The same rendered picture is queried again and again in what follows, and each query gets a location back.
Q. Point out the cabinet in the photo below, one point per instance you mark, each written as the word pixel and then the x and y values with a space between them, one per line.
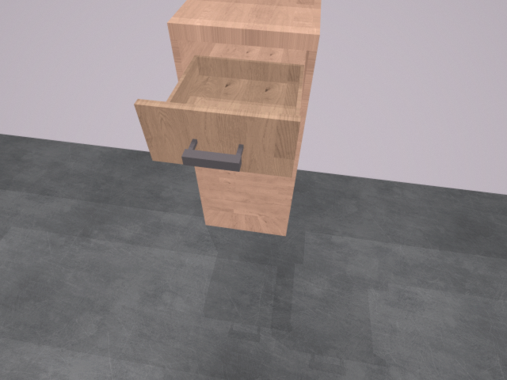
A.
pixel 279 31

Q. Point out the handle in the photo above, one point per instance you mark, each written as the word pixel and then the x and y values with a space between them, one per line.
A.
pixel 212 160

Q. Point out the drawer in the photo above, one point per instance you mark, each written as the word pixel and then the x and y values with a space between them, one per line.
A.
pixel 225 102

